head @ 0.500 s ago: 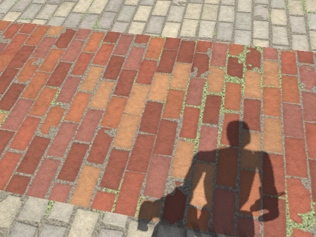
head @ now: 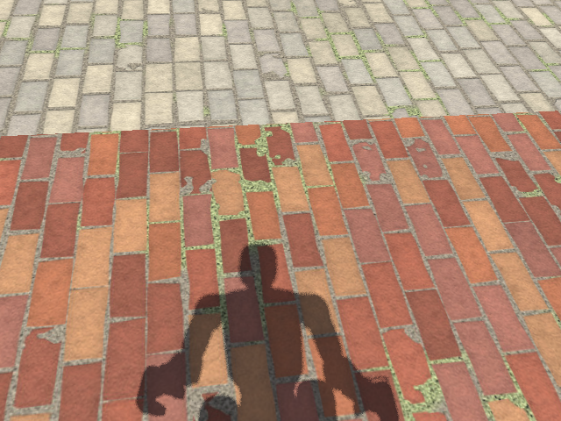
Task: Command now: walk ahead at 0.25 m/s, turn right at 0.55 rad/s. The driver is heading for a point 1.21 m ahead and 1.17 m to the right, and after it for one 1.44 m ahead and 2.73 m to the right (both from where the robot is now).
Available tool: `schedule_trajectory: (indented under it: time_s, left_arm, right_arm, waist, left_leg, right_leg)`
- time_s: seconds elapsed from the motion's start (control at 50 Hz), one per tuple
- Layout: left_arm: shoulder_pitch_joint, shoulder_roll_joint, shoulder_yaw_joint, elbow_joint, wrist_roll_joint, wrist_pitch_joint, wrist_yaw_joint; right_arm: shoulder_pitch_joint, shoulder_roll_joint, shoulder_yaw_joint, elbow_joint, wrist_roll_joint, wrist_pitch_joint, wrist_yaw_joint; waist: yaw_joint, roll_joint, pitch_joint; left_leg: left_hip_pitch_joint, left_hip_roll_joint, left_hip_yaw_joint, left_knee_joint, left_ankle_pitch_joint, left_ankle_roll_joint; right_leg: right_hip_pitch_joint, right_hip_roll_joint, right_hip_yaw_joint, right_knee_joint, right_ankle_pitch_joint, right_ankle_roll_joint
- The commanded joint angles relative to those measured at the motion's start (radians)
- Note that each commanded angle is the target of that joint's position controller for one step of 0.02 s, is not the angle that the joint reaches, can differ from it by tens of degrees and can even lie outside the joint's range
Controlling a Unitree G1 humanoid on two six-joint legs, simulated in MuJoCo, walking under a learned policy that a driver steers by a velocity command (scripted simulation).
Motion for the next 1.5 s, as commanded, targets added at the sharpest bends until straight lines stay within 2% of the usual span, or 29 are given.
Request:
schedule_trajectory:
  time_s: [0.02, 0.1, 0.16, 0.2, 0.22, 0.24, 0.26, 0.28, 0.3, 0.34, 0.42, 0.56, 0.68, 0.74, 0.76, 0.78, 0.8, 0.82, 0.86, 0.88, 1.06, 1.2, 1.24, 1.26, 1.28, 1.3, 1.34, 1.38, 1.5]
  left_arm:
    - [-0.128, 0.018, -0.01, -0.097, -0.002, -0.014, -0.01]
    - [-0.211, -0.024, -0.038, -0.141, -0.009, -0.014, -0.021]
    - [-0.193, -0.004, -0.039, -0.153, -0.006, -0.015, -0.012]
    - [-0.032, 0.037, -0.021, -0.115, 0.005, -0.033, 0.006]
    - [0.081, 0.068, -0.009, -0.085, 0.018, -0.049, 0.02]
    - [0.131, 0.162, 0.009, -0.086, 0.013, -0.058, 0.036]
    - [0.157, 0.258, 0.04, -0.112, -0.037, -0.045, 0.042]
    - [0.137, 0.188, 0.03, -0.113, -0.058, -0.028, 0.051]
    - [0.06, 0.132, 0.012, -0.117, -0.058, -0.022, 0.058]
    - [-0.02, 0.067, -0.01, -0.121, -0.05, -0.018, 0.068]
    - [-0.027, 0.095, -0.001, -0.123, -0.033, -0.028, 0.058]
    - [0.033, 0.115, 0.011, -0.119, -0.026, -0.01, 0.063]
    - [0.05, 0.13, 0.019, -0.122, -0.016, -0.004, 0.058]
    - [0.013, 0.128, 0.02, -0.127, -0.026, 0.002, 0.057]
    - [-0.009, 0.119, 0.017, -0.131, -0.037, 0.003, 0.061]
    - [0.016, 0.069, 0.003, -0.14, -0.047, -0.001, 0.064]
    - [0.068, 0.015, -0.008, -0.16, -0.056, -0.006, 0.067]
    - [0.055, 0.121, 0.018, -0.14, -0.011, -0.003, 0.072]
    - [0.071, 0.122, 0.027, -0.11, -0.009, 0.009, 0.06]
    - [0.087, 0.114, 0.026, -0.101, -0.014, 0.019, 0.049]
    - [-0.037, 0.065, -0.004, -0.144, -0.031, 0.047, 0.019]
    - [-0.067, 0.049, -0.022, -0.186, -0.044, 0.04, 0.015]
    - [-0.016, 0.046, -0.023, -0.175, -0.029, 0.024, 0.023]
    - [0.02, 0.091, -0.013, -0.166, -0.012, 0.008, 0.035]
    - [0.015, 0.231, 0.012, -0.199, -0.016, -0.007, 0.046]
    - [0.12, 0.258, 0.032, -0.177, -0.037, -0.006, 0.046]
    - [0.036, 0.156, 0.001, -0.166, -0.042, 0.001, 0.054]
    - [-0.047, 0.118, -0.012, -0.181, -0.044, 0.005, 0.067]
    - [0.024, 0.141, -0.003, -0.153, -0.037, -0.005, 0.061]
  right_arm:
    - [0.052, -0.128, -0.03, -0.024, 0.001, -0.022, 0.006]
    - [0.041, -0.136, -0.03, -0.019, 0.011, -0.009, 0.003]
    - [0.051, -0.163, -0.038, -0.005, 0.018, 0.0, -0.002]
    - [0.032, -0.177, -0.041, -0.008, 0.027, 0.005, -0.009]
    - [0.028, -0.178, -0.04, -0.015, 0.031, 0.005, -0.007]
    - [0.086, -0.079, -0.015, -0.056, 0.012, 0.008, 0.001]
    - [0.097, -0.086, -0.015, -0.099, 0.021, 0.025, 0.002]
    - [0.029, -0.134, -0.024, -0.088, 0.002, 0.037, 0.004]
    - [-0.031, -0.115, -0.018, -0.101, 0.011, 0.035, 0.008]
    - [-0.037, -0.113, -0.018, -0.097, -0.006, 0.045, 0.007]
    - [0.02, -0.099, -0.017, -0.085, -0.009, 0.084, 0.009]
    - [-0.143, -0.099, -0.016, -0.149, -0.005, 0.098, 0.001]
    - [-0.182, -0.099, -0.008, -0.183, 0.016, 0.078, -0.01]
    - [-0.114, -0.098, -0.004, -0.177, 0.026, 0.064, -0.02]
    - [-0.07, -0.104, -0.005, -0.168, 0.02, 0.055, -0.027]
    - [-0.069, -0.169, -0.019, -0.172, 0.005, 0.048, -0.037]
    - [-0.14, -0.266, -0.033, -0.209, -0.001, 0.055, -0.038]
    - [-0.126, -0.239, -0.035, -0.202, -0.002, 0.064, -0.029]
    - [-0.18, -0.135, -0.005, -0.213, 0.009, 0.063, -0.017]
    - [-0.208, -0.126, -0.003, -0.222, 0.006, 0.064, -0.017]
    - [-0.07, -0.161, -0.028, -0.183, 0.0, 0.057, -0.015]
    - [-0.085, -0.204, -0.047, -0.169, 0.0, 0.063, 0.011]
    - [-0.097, -0.208, -0.049, -0.161, 0.017, 0.072, 0.013]
    - [-0.054, -0.187, -0.046, -0.151, 0.014, 0.076, 0.015]
    - [-0.037, -0.08, -0.017, -0.21, -0.004, 0.086, 0.024]
    - [-0.133, -0.132, -0.022, -0.237, -0.003, 0.105, 0.007]
    - [-0.143, -0.145, -0.028, -0.215, 0.017, 0.11, 0.007]
    - [-0.108, -0.169, -0.038, -0.187, 0.0, 0.101, 0.013]
    - [-0.127, -0.138, -0.031, -0.184, 0.005, 0.116, 0.017]
  waist:
    - [-0.034, 0.163, 0.121]
    - [-0.048, 0.208, 0.097]
    - [-0.036, 0.24, 0.058]
    - [0.038, 0.212, -0.042]
    - [0.103, 0.14, -0.121]
    - [0.07, -0.056, -0.24]
    - [0.087, -0.201, -0.387]
    - [0.103, -0.012, -0.311]
    - [0.081, -0.015, -0.161]
    - [0.015, 0.012, -0.03]
    - [-0.016, 0.0, -0.072]
    - [0.04, -0.039, -0.023]
    - [0.049, -0.055, -0.032]
    - [0.006, -0.065, -0.034]
    - [-0.026, -0.049, -0.03]
    - [-0.006, 0.071, -0.039]
    - [0.04, 0.296, -0.033]
    - [0.017, 0.234, -0.017]
    - [0.056, 0.138, 0.024]
    - [0.07, 0.168, 0.017]
    - [-0.016, 0.212, -0.006]
    - [-0.013, 0.254, -0.019]
    - [0.034, 0.201, -0.031]
    - [0.05, 0.065, -0.052]
    - [0.011, -0.24, -0.053]
    - [0.109, -0.156, -0.067]
    - [0.047, -0.068, 0.038]
    - [0.011, -0.084, 0.034]
    - [0.029, -0.052, -0.004]
  left_leg:
    - [0.086, 0.23, -0.101, -0.062, 0.424, 0.112]
    - [0.05, 0.213, 0.028, 0.028, 0.671, 0.094]
    - [0.052, 0.222, 0.061, 0.146, 0.841, 0.071]
    - [0.03, 0.222, 0.078, 0.382, 0.896, 0.052]
    - [-0.082, 0.198, 0.109, 0.584, 0.703, 0.011]
    - [-0.344, 0.135, 0.119, 0.862, -0.106, -0.025]
    - [-0.523, -0.028, 0.004, 1.108, -0.438, -0.047]
    - [-0.574, 0.048, -0.085, 1.127, -0.343, -0.047]
    - [-0.59, 0.064, -0.079, 1.097, -0.267, -0.047]
    - [-0.528, 0.103, -0.089, 0.945, -0.186, -0.062]
    - [-0.445, 0.071, -0.073, 0.858, -0.136, -0.081]
    - [-0.523, 0.048, -0.111, 0.675, -0.095, -0.088]
    - [-0.409, -0.02, -0.12, 0.503, -0.159, -0.06]
    - [-0.246, -0.049, -0.119, 0.275, -0.116, -0.036]
    - [-0.137, -0.031, -0.123, 0.113, -0.02, -0.029]
    - [-0.034, 0.125, -0.255, 0.001, -0.031, 0.003]
    - [0.03, 0.385, -0.535, -0.05, 0.088, 0.106]
    - [-0.07, 0.421, -0.527, -0.001, 0.255, 0.199]
    - [-0.13, 0.307, -0.336, 0.031, 0.352, 0.174]
    - [-0.116, 0.255, -0.261, 0.042, 0.373, 0.146]
    - [0.058, 0.286, -0.13, 0.095, 0.536, 0.178]
    - [-0.051, 0.31, -0.045, 0.164, 0.499, 0.144]
    - [-0.122, 0.29, 0.011, 0.275, 0.391, 0.079]
    - [-0.234, 0.246, 0.07, 0.428, 0.219, 0.014]
    - [-0.525, 0.099, 0.139, 0.691, -0.371, -0.073]
    - [-0.552, 0.032, -0.017, 0.807, -0.437, -0.076]
    - [-0.569, 0.068, -0.075, 0.854, -0.276, -0.07]
    - [-0.536, 0.066, -0.069, 0.82, -0.166, -0.077]
    - [-0.532, 0.036, -0.079, 0.734, -0.131, -0.092]
  right_leg:
    - [-0.184, -0.019, -0.045, -0.071, 0.004, 0.026]
    - [-0.021, -0.031, -0.161, -0.313, 0.035, 0.007]
    - [0.131, 0.013, -0.22, -0.455, 0.003, -0.046]
    - [0.328, 0.061, -0.21, -0.564, 0.033, -0.099]
    - [0.523, 0.03, -0.148, -0.673, 0.2, -0.13]
    - [0.792, -0.264, 0.161, -0.602, 0.541, -0.192]
    - [0.906, -0.455, 0.546, -0.643, 0.738, -0.397]
    - [0.84, -0.397, 0.406, -0.668, 0.646, -0.384]
    - [0.689, -0.349, 0.318, -0.699, 0.602, -0.368]
    - [0.491, -0.229, 0.204, -0.747, 0.566, -0.286]
    - [0.395, -0.173, 0.172, -0.763, 0.52, -0.267]
    - [0.401, -0.159, 0.322, -0.807, 0.089, -0.253]
    - [0.428, -0.149, 0.412, -0.731, 0.251, -0.242]
    - [0.403, -0.117, 0.45, -0.685, 0.319, -0.193]
    - [0.347, -0.08, 0.435, -0.65, 0.247, -0.147]
    - [0.251, -0.005, 0.352, -0.541, 0.013, -0.085]
    - [0.069, 0.165, 0.112, -0.336, -0.303, -0.03]
    - [0.067, 0.124, 0.04, -0.139, -0.374, -0.015]
    - [0.102, 0.079, 0.042, 0.017, -0.271, 0.002]
    - [0.098, 0.077, 0.026, 0.071, -0.225, 0.011]
    - [0.052, 0.015, -0.057, -0.07, -0.212, 0.053]
    - [0.296, 0.001, -0.158, -0.396, -0.219, -0.012]
    - [0.435, 0.017, -0.163, -0.629, -0.052, -0.042]
    - [0.563, -0.048, -0.022, -0.758, 0.035, -0.062]
    - [0.681, -0.377, 0.426, -0.797, 0.337, -0.16]
    - [0.603, -0.426, 0.448, -0.748, 0.552, -0.305]
    - [0.538, -0.302, 0.281, -0.756, 0.465, -0.284]
    - [0.529, -0.202, 0.208, -0.76, 0.456, -0.229]
    - [0.545, -0.178, 0.258, -0.762, 0.368, -0.237]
